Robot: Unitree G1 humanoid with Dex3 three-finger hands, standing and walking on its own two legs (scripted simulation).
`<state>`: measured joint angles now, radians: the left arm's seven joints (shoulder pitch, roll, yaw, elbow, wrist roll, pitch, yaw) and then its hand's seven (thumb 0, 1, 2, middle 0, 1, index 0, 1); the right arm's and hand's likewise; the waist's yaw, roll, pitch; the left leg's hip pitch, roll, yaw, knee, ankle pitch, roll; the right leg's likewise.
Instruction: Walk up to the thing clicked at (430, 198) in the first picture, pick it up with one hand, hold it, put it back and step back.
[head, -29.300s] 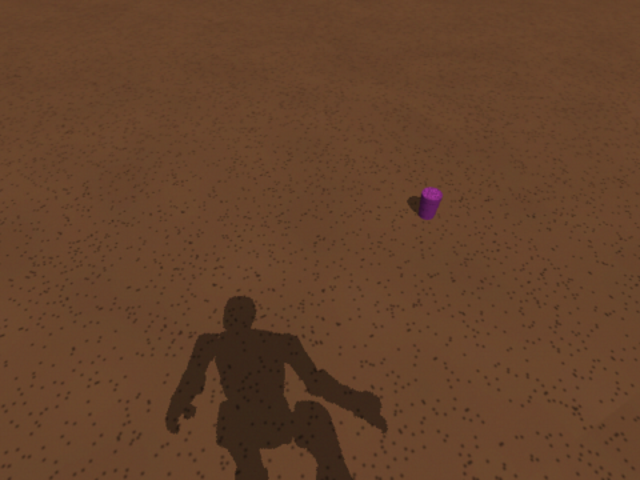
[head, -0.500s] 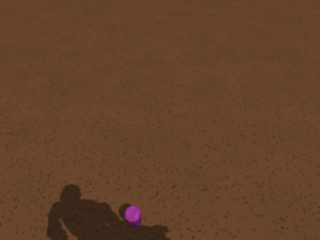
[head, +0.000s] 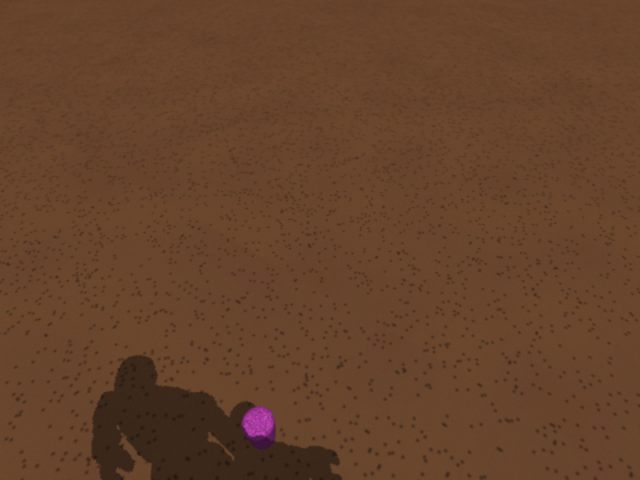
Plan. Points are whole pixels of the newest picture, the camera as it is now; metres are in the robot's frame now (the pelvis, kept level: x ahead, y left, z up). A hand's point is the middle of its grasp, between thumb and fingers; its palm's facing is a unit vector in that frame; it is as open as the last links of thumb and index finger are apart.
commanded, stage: stand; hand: left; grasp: from the side
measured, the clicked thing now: (260, 430) +0.42 +0.20 -0.72
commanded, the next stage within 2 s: step back in 0.94 s
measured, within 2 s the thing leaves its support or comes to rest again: neither
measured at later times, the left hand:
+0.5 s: hand out of the picture +0.10 +0.24 -0.15, palm faces -0.02 -0.94 -0.34, open 7.4 cm
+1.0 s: hand out of the picture +0.09 +0.25 -0.15, palm faces +0.00 -0.94 -0.34, open 7.4 cm
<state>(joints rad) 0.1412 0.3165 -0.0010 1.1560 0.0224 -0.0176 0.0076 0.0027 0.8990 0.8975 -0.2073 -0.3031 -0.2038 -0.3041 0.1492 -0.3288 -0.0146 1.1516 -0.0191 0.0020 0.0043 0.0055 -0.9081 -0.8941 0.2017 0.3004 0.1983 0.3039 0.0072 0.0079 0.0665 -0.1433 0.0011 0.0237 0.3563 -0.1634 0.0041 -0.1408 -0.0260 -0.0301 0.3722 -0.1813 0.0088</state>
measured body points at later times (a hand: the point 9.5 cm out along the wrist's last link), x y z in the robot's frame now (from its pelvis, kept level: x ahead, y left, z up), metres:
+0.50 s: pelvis +0.02 +0.00 +0.00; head +0.03 -0.01 +0.45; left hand +0.10 +0.29 -0.13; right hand +0.10 -0.30 -0.13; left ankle +0.02 +0.12 -0.75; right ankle +0.02 -0.12 -0.75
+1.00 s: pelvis +0.01 -0.01 +0.00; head +0.03 -0.01 +0.45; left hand +0.09 +0.29 -0.13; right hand +0.08 -0.31 -0.14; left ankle +0.02 +0.12 -0.75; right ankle +0.02 -0.12 -0.75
